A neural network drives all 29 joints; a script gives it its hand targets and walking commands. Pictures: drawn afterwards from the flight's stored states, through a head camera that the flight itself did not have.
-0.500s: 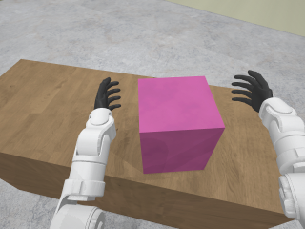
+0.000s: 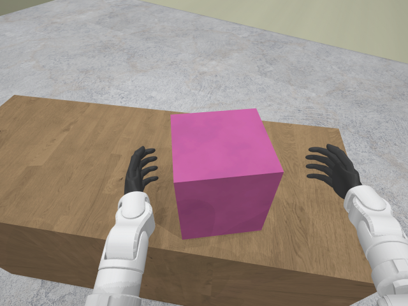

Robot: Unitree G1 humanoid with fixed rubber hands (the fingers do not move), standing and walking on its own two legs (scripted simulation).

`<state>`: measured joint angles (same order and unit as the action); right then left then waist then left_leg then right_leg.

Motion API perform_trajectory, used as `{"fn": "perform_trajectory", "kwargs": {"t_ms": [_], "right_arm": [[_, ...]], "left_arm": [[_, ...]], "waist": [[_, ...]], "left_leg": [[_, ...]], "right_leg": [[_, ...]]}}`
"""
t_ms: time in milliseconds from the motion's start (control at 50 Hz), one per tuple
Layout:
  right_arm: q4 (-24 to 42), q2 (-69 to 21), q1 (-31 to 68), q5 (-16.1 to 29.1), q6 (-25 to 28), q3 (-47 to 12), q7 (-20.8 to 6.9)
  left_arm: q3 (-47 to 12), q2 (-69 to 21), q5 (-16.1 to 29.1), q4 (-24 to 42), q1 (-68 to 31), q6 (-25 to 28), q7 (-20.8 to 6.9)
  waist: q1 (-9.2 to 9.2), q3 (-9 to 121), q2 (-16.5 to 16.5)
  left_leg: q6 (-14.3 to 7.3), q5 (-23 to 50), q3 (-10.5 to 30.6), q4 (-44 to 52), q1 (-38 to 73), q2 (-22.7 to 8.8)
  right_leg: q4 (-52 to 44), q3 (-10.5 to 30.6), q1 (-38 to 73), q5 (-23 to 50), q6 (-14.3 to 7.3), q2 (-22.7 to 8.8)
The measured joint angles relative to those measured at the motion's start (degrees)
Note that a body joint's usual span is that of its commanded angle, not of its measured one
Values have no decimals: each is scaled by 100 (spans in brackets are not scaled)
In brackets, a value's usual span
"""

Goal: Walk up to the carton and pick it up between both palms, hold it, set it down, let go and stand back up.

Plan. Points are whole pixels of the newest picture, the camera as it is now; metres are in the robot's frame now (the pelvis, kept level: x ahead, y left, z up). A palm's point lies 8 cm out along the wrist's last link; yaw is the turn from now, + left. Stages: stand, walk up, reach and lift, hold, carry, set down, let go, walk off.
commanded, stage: set down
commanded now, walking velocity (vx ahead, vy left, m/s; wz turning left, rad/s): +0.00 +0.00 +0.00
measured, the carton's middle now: (218, 175) +0.44 +0.01 -0.02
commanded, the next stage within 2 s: none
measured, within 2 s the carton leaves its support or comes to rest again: neither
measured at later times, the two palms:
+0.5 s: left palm (142, 223) +0.27 +0.15 +0.03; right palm (352, 230) +0.29 -0.26 +0.02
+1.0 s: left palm (142, 259) +0.22 +0.15 -0.02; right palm (358, 275) +0.22 -0.27 -0.03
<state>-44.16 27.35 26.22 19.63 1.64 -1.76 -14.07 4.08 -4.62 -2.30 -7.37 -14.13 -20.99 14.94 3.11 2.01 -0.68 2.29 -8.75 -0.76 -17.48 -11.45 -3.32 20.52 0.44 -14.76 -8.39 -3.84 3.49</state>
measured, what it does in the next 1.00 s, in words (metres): stands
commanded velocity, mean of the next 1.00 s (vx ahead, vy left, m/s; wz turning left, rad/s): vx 0.00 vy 0.00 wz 0.00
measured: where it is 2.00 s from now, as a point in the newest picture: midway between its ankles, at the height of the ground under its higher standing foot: outside the picture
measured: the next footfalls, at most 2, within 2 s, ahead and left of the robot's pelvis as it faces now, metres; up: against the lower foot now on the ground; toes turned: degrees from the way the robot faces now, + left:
none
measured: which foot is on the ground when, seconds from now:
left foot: down 0.00-1.00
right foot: down 0.00-1.00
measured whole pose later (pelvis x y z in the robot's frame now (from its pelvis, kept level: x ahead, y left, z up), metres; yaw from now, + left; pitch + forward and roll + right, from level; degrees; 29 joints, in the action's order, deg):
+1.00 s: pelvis +0.02 +0.01 -0.01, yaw -1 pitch +1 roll +1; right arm -51.5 25.6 -1.8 25.3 30.1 -7.9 -15.8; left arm -3.4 -5.9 -5.0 -19.2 12.2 10.9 16.0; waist 2.4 1.3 -1.6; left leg 3.1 -14.6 -0.1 -24.7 -11.0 -3.0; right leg 26.9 1.6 -14.2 -13.4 -3.7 4.0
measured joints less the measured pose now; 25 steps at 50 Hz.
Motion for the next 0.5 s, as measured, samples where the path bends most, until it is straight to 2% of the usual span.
{"fn": "perform_trajectory", "kwargs": {"t_ms": [280, 400, 500], "right_arm": [[207, -103, -1174, 135, 807, -164, 94], [357, -172, -1594, 211, 1199, -211, 80], [230, -131, -1800, 227, 1405, -246, 35]], "left_arm": [[-174, -190, -267, -68, 1092, 903, -67], [-296, -131, -262, -13, 1456, 1342, 15], [-422, -200, -286, -285, 1615, 1569, 60]], "waist": [[-88, -78, -81], [-136, -96, -93], [-101, -60, -68]], "left_leg": [[-29, -119, 76, 12, 242, 6], [73, -165, 78, -51, 218, 5], [60, -224, 32, -125, 209, 28]], "right_leg": [[-13, 41, 236, -107, -17, 43], [25, 73, 216, -132, -9, 52], [93, 132, 191, -170, 20, 38]]}}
